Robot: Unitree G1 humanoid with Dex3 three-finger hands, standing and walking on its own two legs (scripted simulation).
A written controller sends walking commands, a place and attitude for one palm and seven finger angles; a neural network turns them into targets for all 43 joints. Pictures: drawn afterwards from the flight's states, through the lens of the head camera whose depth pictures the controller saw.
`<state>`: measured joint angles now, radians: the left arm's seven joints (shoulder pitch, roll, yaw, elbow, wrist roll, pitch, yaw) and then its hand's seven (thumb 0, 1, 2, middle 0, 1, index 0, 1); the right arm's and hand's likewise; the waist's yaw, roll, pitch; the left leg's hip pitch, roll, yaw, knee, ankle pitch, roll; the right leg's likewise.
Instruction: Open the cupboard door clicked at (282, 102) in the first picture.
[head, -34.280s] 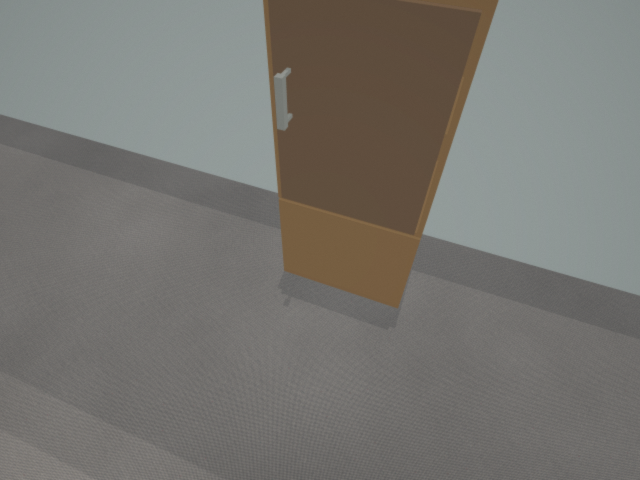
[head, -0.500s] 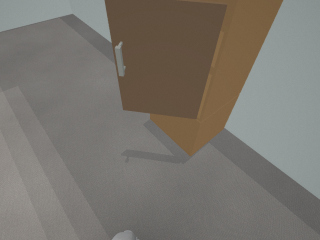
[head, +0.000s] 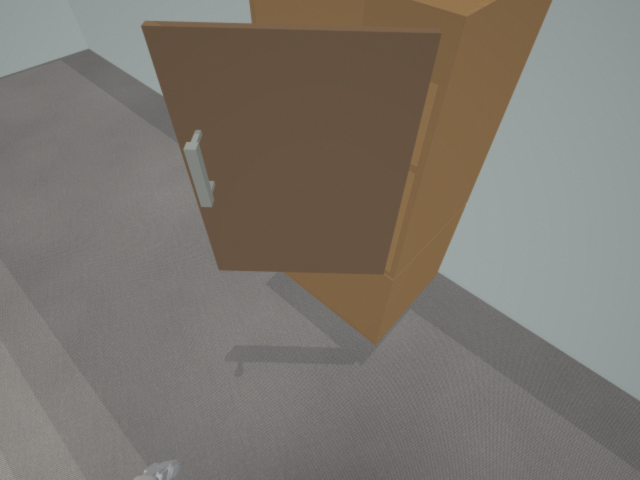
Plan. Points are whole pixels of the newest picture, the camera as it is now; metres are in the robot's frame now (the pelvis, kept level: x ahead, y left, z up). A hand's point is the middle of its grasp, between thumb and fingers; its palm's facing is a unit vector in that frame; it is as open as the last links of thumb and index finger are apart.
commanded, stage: come to a stop and stand still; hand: left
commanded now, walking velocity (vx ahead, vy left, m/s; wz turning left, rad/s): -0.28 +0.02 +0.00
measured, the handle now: (202, 169) +0.62 +0.24 +0.01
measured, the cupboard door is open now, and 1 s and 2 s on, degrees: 41 41 41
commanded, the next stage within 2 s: look again from close up in 0.88 s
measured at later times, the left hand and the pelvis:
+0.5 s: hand out of the picture +0.03 +0.20 -0.18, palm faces +0.03 -0.97 -0.25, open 7.3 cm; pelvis +0.01 +0.01 +0.00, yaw +0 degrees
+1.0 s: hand out of the picture +0.01 +0.17 -0.17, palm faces +0.03 -0.98 -0.20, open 7.3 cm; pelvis +0.01 +0.00 +0.01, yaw +1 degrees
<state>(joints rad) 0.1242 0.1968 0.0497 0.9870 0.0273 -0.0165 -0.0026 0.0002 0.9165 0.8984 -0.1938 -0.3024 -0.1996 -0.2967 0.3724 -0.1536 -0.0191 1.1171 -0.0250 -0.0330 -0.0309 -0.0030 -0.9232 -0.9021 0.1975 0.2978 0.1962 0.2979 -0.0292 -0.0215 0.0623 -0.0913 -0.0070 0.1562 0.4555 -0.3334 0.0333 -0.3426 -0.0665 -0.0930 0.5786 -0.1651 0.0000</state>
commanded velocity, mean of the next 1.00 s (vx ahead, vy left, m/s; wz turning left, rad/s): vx -0.04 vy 0.01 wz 0.00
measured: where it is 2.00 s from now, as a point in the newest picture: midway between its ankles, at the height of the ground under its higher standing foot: outside the picture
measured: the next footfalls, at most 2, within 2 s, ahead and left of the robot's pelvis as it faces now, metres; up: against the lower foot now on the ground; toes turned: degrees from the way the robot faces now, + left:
none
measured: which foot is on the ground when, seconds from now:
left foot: down 0.00-1.00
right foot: down 0.00-1.00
